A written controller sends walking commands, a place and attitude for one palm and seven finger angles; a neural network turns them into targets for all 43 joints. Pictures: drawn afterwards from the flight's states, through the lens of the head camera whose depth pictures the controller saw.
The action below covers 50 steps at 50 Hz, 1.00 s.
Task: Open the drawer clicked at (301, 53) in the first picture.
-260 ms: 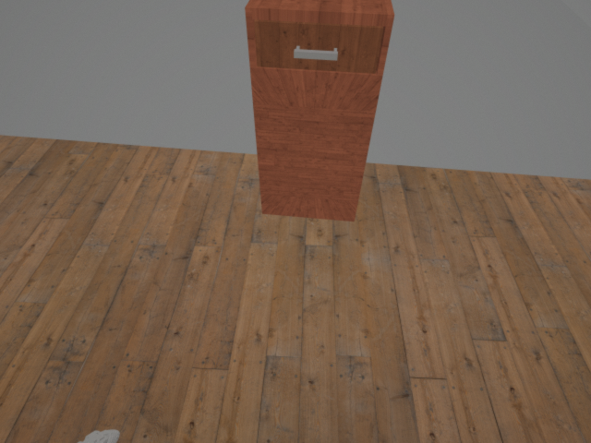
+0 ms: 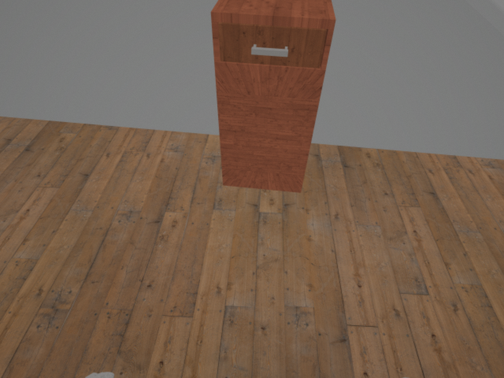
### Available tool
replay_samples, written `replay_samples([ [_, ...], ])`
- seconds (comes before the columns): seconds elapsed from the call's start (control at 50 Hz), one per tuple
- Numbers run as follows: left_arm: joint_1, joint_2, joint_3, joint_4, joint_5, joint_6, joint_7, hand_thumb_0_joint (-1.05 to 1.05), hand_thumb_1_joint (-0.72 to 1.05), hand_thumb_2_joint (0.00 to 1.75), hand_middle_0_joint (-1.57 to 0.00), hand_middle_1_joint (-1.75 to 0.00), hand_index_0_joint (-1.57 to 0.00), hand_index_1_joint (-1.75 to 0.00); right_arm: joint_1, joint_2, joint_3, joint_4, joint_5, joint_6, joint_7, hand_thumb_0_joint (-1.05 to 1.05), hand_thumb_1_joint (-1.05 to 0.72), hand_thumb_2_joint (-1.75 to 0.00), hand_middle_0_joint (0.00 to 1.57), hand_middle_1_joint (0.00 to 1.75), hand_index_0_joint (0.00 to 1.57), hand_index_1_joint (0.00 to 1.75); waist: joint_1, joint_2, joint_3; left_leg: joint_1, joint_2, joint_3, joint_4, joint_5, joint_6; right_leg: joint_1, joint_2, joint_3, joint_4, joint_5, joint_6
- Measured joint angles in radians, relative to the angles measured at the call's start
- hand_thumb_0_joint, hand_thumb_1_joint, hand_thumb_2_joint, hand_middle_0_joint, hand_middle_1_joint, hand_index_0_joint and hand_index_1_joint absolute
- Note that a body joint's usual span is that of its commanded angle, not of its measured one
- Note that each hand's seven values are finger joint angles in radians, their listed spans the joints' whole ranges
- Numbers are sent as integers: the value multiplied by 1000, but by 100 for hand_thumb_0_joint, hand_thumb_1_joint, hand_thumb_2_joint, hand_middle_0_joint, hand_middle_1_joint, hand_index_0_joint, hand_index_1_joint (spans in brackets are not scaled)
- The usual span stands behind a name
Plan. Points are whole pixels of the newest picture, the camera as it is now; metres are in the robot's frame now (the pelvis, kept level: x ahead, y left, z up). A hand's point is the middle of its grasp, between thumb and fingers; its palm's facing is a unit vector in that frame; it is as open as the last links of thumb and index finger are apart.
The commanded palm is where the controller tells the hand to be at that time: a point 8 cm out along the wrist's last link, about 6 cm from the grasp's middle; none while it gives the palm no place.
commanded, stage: stand and wait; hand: left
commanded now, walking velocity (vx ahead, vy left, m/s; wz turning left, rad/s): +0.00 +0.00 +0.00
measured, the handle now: (270, 49) +1.20 +0.00 +0.01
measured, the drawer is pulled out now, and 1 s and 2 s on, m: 0.00 0.00 0.00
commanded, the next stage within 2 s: look at it before walking up in 0.56 s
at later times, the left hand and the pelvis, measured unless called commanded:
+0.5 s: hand out of the picture +0.06 +0.25 -0.15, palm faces -0.03 -0.94 -0.34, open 7.4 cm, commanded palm none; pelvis -0.01 +0.00 +0.00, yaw +0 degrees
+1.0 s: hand out of the picture +0.06 +0.24 -0.15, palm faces -0.03 -0.94 -0.33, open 7.3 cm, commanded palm none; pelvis -0.01 +0.00 +0.01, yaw +0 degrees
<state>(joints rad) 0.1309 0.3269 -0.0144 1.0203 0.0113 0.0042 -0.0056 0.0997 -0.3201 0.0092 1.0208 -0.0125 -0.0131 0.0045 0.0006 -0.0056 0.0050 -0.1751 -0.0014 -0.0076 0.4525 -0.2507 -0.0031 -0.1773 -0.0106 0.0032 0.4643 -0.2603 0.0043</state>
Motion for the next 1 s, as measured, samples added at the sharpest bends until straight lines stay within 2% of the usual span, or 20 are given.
replay_samples([
  [0.44, 25, 22, 9, 68, -1, 1, 1, 1, 91, 90, -20, -30, -21, -30, 41, -20, -5, 84, 6, 4, -1, 0, -91, -90, 21, 29, 20, 30, -3, -1, 21, 16, 5, 0, -48, 37, -3, 18, 4, 0, -53, 41, -1],
  [1.0, 15, 13, 6, 66, 2, -4, 0, 1, 91, 90, -20, -30, -21, -30, 26, -16, -2, 88, 8, 0, 2, 0, -91, -90, 21, 29, 20, 30, -3, 2, 18, 25, 7, -1, -75, 53, -6, 26, 7, -1, -78, 55, -4],
])
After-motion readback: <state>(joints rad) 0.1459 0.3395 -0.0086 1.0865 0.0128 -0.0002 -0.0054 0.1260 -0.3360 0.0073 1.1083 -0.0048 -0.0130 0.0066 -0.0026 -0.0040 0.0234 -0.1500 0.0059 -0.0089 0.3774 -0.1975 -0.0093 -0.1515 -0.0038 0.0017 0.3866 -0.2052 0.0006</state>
